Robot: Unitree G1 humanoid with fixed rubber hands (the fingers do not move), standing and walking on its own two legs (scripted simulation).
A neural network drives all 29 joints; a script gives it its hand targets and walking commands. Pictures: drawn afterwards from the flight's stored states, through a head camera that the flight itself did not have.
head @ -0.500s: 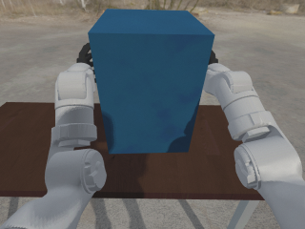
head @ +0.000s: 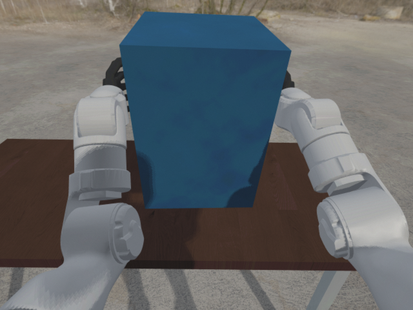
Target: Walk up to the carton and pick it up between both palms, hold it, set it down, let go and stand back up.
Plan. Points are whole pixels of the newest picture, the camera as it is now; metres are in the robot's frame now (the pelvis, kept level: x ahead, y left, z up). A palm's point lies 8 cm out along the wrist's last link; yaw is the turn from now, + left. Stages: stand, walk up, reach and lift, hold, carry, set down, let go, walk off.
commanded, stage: hold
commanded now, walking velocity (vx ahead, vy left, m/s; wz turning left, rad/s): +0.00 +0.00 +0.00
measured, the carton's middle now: (199, 111) +0.39 +0.02 +0.28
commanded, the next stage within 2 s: none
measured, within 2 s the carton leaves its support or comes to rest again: neither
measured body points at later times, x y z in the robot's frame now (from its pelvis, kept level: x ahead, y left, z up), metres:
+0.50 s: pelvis +0.00 +0.00 +0.00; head -0.09 +0.02 +0.44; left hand +0.39 +0.16 +0.32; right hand +0.38 -0.14 +0.31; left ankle +0.03 +0.12 -0.75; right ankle +0.00 -0.10 -0.75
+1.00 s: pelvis +0.00 +0.00 +0.00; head -0.09 +0.02 +0.44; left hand +0.39 +0.16 +0.31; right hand +0.38 -0.14 +0.30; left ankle +0.03 +0.12 -0.75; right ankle +0.00 -0.10 -0.75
